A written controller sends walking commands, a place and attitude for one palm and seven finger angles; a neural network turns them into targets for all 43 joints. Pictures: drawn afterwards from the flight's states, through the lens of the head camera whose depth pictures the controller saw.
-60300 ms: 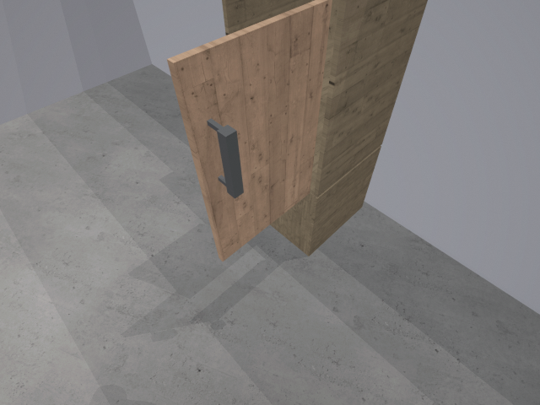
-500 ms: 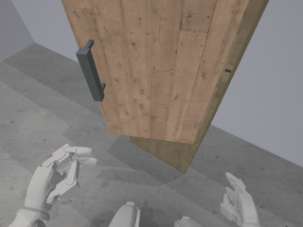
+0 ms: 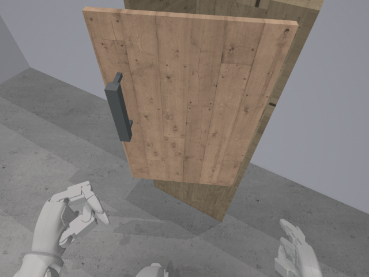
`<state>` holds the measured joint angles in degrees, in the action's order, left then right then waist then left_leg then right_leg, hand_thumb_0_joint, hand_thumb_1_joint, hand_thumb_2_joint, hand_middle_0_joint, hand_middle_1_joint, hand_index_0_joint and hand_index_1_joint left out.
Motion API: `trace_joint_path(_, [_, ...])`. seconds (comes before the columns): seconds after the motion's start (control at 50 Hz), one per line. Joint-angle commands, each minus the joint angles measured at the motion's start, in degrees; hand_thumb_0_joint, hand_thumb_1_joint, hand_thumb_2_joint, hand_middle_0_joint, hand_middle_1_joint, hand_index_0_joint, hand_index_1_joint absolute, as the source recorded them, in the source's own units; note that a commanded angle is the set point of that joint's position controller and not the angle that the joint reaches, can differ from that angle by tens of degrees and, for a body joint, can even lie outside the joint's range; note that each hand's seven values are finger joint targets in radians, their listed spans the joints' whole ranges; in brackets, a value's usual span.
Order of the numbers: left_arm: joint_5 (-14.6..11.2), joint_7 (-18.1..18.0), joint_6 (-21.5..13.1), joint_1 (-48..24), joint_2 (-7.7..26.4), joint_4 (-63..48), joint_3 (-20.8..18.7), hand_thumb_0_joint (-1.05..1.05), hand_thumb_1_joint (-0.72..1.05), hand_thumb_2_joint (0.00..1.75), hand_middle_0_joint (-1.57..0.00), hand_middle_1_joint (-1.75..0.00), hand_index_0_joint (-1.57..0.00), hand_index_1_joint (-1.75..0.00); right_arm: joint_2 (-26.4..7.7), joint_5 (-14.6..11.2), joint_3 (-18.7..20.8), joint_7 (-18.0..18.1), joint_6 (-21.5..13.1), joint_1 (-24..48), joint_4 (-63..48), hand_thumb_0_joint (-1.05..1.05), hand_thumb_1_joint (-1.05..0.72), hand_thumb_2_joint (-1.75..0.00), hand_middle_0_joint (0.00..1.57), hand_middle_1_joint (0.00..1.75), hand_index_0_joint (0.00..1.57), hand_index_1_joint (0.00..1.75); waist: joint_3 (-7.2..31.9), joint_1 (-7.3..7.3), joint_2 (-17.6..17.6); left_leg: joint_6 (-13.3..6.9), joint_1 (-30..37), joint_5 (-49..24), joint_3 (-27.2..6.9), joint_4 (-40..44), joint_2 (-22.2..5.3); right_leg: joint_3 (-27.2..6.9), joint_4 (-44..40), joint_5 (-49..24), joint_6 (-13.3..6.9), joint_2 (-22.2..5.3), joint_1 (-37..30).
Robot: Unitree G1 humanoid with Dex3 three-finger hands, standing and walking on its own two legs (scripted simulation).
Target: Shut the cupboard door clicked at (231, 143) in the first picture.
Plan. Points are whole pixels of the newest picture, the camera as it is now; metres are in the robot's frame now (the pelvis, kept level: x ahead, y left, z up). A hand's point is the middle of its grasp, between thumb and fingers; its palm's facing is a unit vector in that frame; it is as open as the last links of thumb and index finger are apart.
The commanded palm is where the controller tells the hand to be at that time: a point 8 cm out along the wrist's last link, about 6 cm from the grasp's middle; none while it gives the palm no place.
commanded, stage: raise the hand and make a fist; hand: left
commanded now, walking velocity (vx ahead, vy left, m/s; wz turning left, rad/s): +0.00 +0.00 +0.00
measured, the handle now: (122, 108) +0.46 +0.18 +0.10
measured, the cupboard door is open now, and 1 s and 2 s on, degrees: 24 24 24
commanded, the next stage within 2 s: bring the fist close to the handle in 0.76 s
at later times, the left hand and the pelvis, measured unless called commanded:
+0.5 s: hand (89, 200) +0.23 +0.19 +0.11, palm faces -0.02 -1.00 -0.04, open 3.1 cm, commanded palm +0.20 +0.24 +0.11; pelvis +0.01 +0.00 +0.02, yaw +0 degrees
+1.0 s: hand (101, 199) +0.24 +0.17 +0.10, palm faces -0.02 -1.00 -0.05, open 3.1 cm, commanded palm +0.22 +0.22 +0.11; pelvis +0.00 -0.02 +0.02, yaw +1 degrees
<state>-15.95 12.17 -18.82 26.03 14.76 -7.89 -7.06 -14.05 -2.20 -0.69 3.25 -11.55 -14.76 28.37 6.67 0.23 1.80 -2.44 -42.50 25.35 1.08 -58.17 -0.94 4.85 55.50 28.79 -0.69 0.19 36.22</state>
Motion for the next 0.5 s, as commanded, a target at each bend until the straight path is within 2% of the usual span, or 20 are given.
trace_joint_path(0.0, [-0.60, 0.36, -1.66, -3.81, 5.59, -11.61, -3.76, 0.00, 0.90, 0.90, -1.26, -1.46, -1.26, -1.46, -7.01, -0.13, 2.17, 0.45, -2.50, 2.57, -8.91, 0.00, -0.90, -0.90, 0.20, 0.30, 0.20, 0.30, 6.66, 0.02, 2.59, 1.26, 13.25, -8.99, -5.47, 13.06, -0.15, -0.32, -9.33, -10.46, -0.92, 1.88, -0.20])
trace_joint_path(0.08, [-0.69, 0.99, 0.02, -6.29, 7.32, -11.77, -5.12, 0.00, 0.90, 0.90, -1.30, -1.50, -1.30, -1.50, -7.19, -0.16, 1.65, 0.43, -2.42, 2.60, -8.97, 0.00, -0.90, -0.90, 0.20, 0.30, 0.20, 0.30, 6.34, -0.18, 2.52, 1.29, 14.77, -9.80, -5.76, 14.17, -0.21, -0.42, -10.53, -11.48, -1.10, 2.03, -1.99])
trace_joint_path(0.1, [-0.64, 1.04, 0.14, -7.21, 6.70, -12.91, -4.55, 0.00, 0.90, 0.90, -1.30, -1.50, -1.30, -1.50, -7.03, -0.18, 1.41, 0.38, -2.52, 2.62, -9.23, 0.00, -0.90, -0.90, 0.20, 0.30, 0.20, 0.30, 6.97, -0.28, 3.52, 1.42, 15.63, -10.56, -5.87, 14.60, -0.24, -0.19, -10.47, -11.96, -1.14, 1.92, -2.49])
trace_joint_path(0.18, [-1.05, 1.01, 1.14, -9.66, 7.86, -11.48, -6.06, 0.00, 0.90, 0.90, -1.30, -1.50, -1.30, -1.50, -7.16, -0.14, 1.03, 0.55, -2.75, 2.82, -8.60, 0.00, -0.90, -0.90, 0.20, 0.30, 0.20, 0.30, 5.27, -0.20, 1.45, 1.41, 15.94, -9.45, -5.99, 15.66, -0.21, -0.27, -11.95, -11.41, -1.02, 2.02, -3.29])
trace_joint_path(0.24, [-1.46, 1.65, 1.73, -10.56, 7.55, -11.74, -6.06, 0.00, 0.90, 0.90, -1.30, -1.50, -1.30, -1.50, -7.06, -0.27, 0.90, 0.53, -3.18, 2.95, -8.32, 0.00, -0.90, -0.90, 0.20, 0.30, 0.20, 0.30, 6.59, -0.43, 2.69, 1.46, 17.27, -10.81, -5.36, 16.05, 0.02, -0.40, -12.71, -12.61, -0.96, 1.76, -4.63])
trace_joint_path(0.28, [-1.69, 1.91, 2.48, -10.83, 8.43, -10.26, -7.08, 0.00, 0.90, 0.90, -1.30, -1.50, -1.30, -1.50, -7.32, -0.24, 0.86, 0.51, -3.27, 2.97, -7.81, 0.00, -0.90, -0.90, 0.20, 0.30, 0.20, 0.30, 6.01, -0.48, 0.95, 1.35, 17.00, -11.23, -5.33, 16.27, 0.08, -0.61, -13.40, -13.02, -0.91, 1.80, -5.59])
trace_joint_path(0.3, [-1.84, 2.27, 2.80, -11.20, 7.60, -10.28, -6.21, 0.00, 0.90, 0.90, -1.30, -1.50, -1.30, -1.50, -7.17, -0.35, 0.85, 0.57, -3.39, 3.25, -7.84, 0.00, -0.90, -0.90, 0.20, 0.30, 0.20, 0.30, 5.54, -0.30, 1.55, 1.24, 17.24, -11.38, -4.84, 16.28, 0.21, -0.81, -13.90, -13.40, -0.80, 1.57, -5.68])
trace_joint_path(0.34, [-2.21, 2.54, 3.15, -12.49, 8.02, -10.08, -6.82, 0.00, 0.90, 0.90, -1.30, -1.50, -1.30, -1.50, -7.32, -0.46, 0.83, 0.66, -3.60, 3.27, -7.52, 0.00, -0.90, -0.90, 0.20, 0.30, 0.20, 0.30, 5.64, -0.36, 0.67, 1.28, 17.48, -11.43, -4.80, 16.73, 0.30, -0.95, -14.49, -13.44, -0.70, 1.53, -6.34])
trace_joint_path(0.36, [-2.21, 2.61, 3.26, -12.16, 7.72, -9.87, -6.74, 0.00, 0.90, 0.90, -1.30, -1.50, -1.30, -1.50, -7.34, -0.49, 0.86, 0.63, -3.73, 3.31, -7.44, 0.00, -0.90, -0.90, 0.20, 0.30, 0.20, 0.30, 5.77, -0.57, 1.77, 1.31, 18.00, -11.75, -4.67, 16.80, 0.32, -0.95, -14.58, -13.59, -0.77, 1.51, -6.23])
trace_joint_path(0.38, [-2.06, 2.63, 3.65, -11.26, 8.25, -8.37, -7.18, 0.00, 0.90, 0.90, -1.30, -1.50, -1.30, -1.50, -7.52, -0.37, 0.89, 0.58, -3.73, 3.27, -7.20, 0.00, -0.90, -0.90, 0.20, 0.30, 0.20, 0.30, 5.22, -0.57, 0.12, 1.19, 17.43, -12.03, -4.69, 16.70, 0.32, -1.06, -14.76, -13.81, -0.73, 1.58, -6.72])
trace_joint_path(0.4, [-2.19, 2.79, 3.61, -10.79, 7.34, -8.99, -6.58, 0.00, 0.90, 0.90, -1.30, -1.50, -1.30, -1.50, -7.32, -0.35, 0.99, 0.51, -3.81, 3.32, -7.38, 0.00, -0.90, -0.90, 0.20, 0.30, 0.20, 0.30, 6.05, -0.76, 0.71, 1.18, 17.63, -12.97, -4.35, 16.62, 0.54, -1.17, -14.71, -14.83, -0.70, 1.31, -7.46])
trace_joint_path(0.44, [-2.43, 2.93, 3.39, -10.44, 7.07, -8.40, -6.62, 0.00, 0.90, 0.90, -1.30, -1.50, -1.30, -1.50, -7.35, -0.39, 1.12, 0.43, -3.83, 3.38, -7.24, 0.00, -0.90, -0.90, 0.20, 0.30, 0.20, 0.30, 4.99, -0.71, -0.14, 1.27, 17.40, -12.98, -4.02, 16.56, 0.63, -1.23, -14.98, -15.04, -0.58, 1.31, -7.13])
trace_joint_path(0.46, [-2.39, 2.80, 3.10, -10.92, 7.34, -8.96, -6.91, 0.00, 0.90, 0.90, -1.30, -1.50, -1.30, -1.50, -7.46, -0.34, 1.16, 0.38, -3.86, 3.39, -7.29, 0.00, -0.90, -0.90, 0.20, 0.30, 0.20, 0.30, 5.44, -0.90, 0.52, 1.32, 17.50, -12.99, -4.03, 16.65, 0.65, -1.16, -14.79, -14.88, -0.62, 1.30, -7.16])
trace_joint_path(0.48, [-2.23, 2.61, 3.07, -10.73, 8.47, -8.25, -7.76, 0.00, 0.90, 0.90, -1.30, -1.50, -1.30, -1.50, -7.61, -0.16, 1.27, 0.37, -3.80, 3.35, -7.09, 0.00, -0.90, -0.90, 0.20, 0.30, 0.20, 0.30, 5.04, -0.81, -1.00, 1.07, 16.79, -13.11, -3.85, 16.18, 0.73, -1.76, -15.11, -15.05, -0.47, 1.28, -7.55])
